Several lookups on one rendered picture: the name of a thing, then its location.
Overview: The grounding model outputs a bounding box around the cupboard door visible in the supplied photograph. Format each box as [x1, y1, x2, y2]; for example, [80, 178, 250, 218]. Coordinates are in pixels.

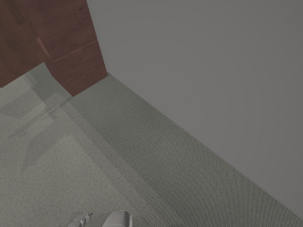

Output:
[0, 0, 48, 88]

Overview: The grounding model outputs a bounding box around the left robot hand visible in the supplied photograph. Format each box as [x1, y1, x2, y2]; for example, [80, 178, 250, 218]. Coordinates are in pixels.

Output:
[68, 212, 93, 227]

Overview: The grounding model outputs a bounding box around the left robot thigh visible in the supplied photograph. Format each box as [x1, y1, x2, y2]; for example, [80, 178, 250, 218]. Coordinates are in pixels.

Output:
[102, 210, 134, 227]

